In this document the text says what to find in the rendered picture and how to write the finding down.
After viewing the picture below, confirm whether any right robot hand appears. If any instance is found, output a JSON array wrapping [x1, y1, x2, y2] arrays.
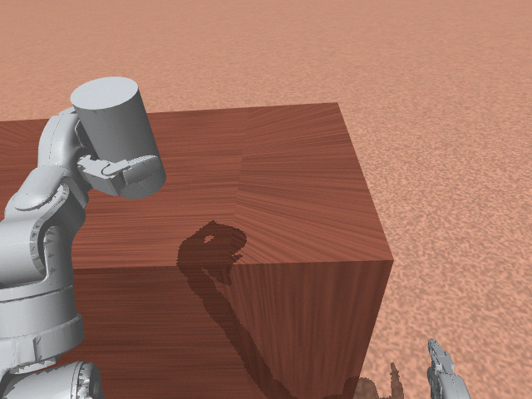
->
[[427, 338, 471, 399]]

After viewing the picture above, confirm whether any left robot arm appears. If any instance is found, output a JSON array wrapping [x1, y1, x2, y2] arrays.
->
[[0, 165, 105, 399]]

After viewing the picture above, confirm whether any can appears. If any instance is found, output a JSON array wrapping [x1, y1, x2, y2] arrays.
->
[[70, 76, 166, 199]]

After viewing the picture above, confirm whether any left robot hand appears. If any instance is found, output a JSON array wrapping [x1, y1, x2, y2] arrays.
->
[[37, 106, 161, 197]]

